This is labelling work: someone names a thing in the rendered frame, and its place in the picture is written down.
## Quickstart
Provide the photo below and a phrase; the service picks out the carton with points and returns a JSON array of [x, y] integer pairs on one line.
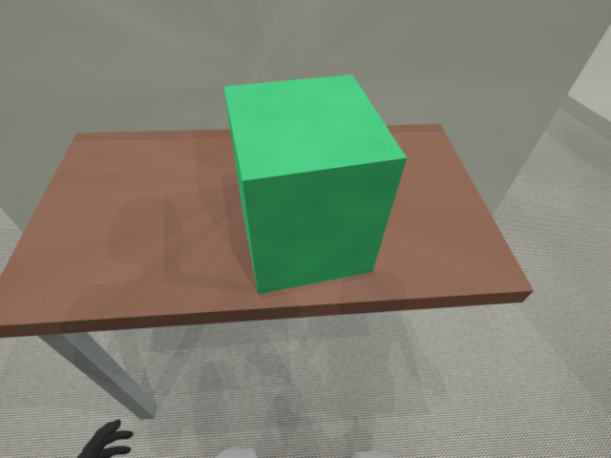
[[318, 171]]

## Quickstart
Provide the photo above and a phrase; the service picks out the table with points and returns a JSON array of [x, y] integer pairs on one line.
[[146, 229]]

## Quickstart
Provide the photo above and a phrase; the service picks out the left robot hand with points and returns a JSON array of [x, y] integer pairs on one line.
[[104, 436]]

